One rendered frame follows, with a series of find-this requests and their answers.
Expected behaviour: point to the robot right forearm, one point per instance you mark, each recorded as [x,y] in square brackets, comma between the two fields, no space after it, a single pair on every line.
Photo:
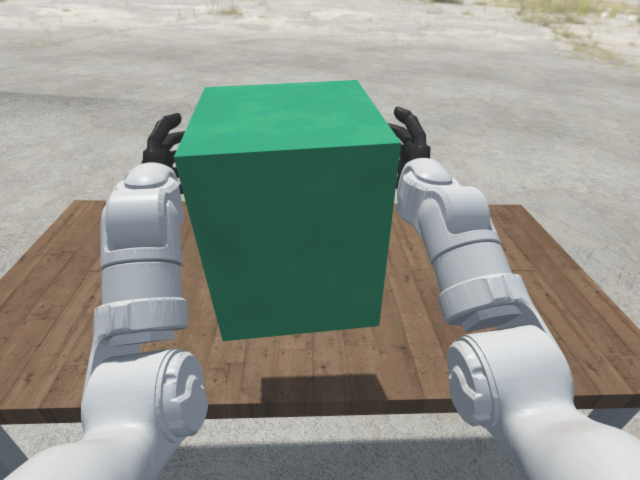
[478,289]

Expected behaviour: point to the robot left forearm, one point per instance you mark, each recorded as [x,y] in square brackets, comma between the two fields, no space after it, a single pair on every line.
[140,261]

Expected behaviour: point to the robot left upper arm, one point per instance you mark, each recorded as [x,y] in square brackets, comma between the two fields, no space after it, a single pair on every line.
[137,409]

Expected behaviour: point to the carton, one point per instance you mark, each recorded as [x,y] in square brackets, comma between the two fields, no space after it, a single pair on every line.
[290,190]

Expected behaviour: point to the right robot hand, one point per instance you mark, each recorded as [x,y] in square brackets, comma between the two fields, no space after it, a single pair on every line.
[413,138]

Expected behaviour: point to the left robot hand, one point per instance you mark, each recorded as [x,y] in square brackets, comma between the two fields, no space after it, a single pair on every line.
[160,142]

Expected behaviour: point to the robot right upper arm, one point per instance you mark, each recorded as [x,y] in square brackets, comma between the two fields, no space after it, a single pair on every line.
[514,382]

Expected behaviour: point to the table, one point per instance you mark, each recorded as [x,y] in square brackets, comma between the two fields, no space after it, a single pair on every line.
[48,297]

